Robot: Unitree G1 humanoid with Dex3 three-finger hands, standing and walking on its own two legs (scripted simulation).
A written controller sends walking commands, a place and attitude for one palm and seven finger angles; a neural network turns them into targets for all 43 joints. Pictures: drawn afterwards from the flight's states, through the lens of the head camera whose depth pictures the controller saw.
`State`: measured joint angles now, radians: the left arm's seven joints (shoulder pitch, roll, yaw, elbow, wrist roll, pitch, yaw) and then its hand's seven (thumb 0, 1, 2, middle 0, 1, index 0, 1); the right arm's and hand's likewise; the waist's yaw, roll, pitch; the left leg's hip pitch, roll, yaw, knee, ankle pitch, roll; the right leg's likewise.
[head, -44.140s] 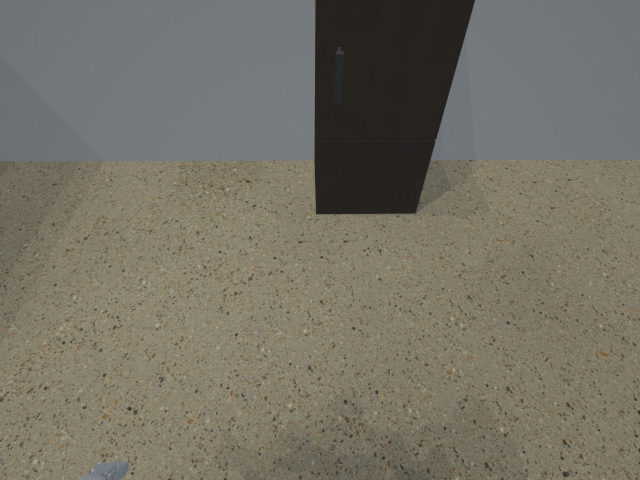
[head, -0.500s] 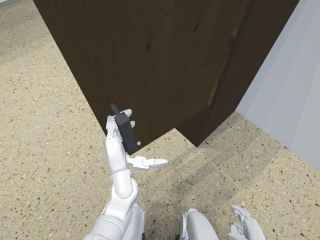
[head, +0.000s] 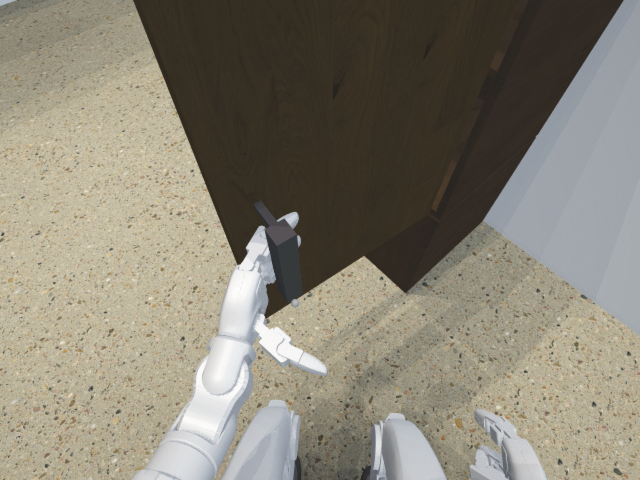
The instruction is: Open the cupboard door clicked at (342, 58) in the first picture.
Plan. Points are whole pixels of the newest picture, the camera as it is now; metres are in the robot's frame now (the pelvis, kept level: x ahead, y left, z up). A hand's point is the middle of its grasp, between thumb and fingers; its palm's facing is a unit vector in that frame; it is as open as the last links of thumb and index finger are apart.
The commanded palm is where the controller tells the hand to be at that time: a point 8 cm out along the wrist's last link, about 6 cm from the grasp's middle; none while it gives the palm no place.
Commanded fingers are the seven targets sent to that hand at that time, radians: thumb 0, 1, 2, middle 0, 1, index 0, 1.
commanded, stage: slide the hand sideways off the handle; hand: left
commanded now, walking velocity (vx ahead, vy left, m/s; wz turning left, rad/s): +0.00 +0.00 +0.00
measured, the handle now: (277, 254) +0.38 +0.08 +0.03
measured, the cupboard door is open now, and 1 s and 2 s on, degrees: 83 84 84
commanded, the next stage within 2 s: draw the hand back to the body in 0.94 s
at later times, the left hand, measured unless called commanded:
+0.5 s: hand (277, 335) +0.28 +0.07 +0.02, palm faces -0.11 -0.99 -0.03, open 16.1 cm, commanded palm +0.26 +0.14 +0.02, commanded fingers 0.00 -0.50 0.30 -0.15 -0.30 -0.15 -0.30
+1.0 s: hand (215, 369) +0.24 +0.13 +0.02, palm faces -0.09 -1.00 -0.03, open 16.3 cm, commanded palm +0.23 +0.19 +0.02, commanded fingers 0.00 -0.50 0.30 -0.15 -0.30 -0.15 -0.30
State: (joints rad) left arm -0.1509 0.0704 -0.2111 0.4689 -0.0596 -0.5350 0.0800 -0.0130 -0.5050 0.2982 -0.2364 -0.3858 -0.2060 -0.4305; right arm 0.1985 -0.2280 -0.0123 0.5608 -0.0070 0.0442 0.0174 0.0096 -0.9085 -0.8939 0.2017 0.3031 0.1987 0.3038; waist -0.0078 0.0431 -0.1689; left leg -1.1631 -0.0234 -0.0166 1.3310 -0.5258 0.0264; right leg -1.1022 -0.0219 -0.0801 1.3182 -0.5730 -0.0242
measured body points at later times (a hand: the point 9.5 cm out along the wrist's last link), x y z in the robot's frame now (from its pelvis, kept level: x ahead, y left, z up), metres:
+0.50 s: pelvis +0.02 -0.01 +0.00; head +0.11 -0.02 +0.44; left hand +0.28 +0.12 +0.02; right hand +0.19 -0.24 -0.11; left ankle +0.06 +0.10 -0.61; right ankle +0.03 -0.11 -0.61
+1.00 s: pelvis +0.01 -0.02 -0.02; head +0.10 -0.03 +0.42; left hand +0.24 +0.19 +0.02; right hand +0.20 -0.27 -0.11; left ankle +0.06 +0.10 -0.61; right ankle +0.03 -0.11 -0.61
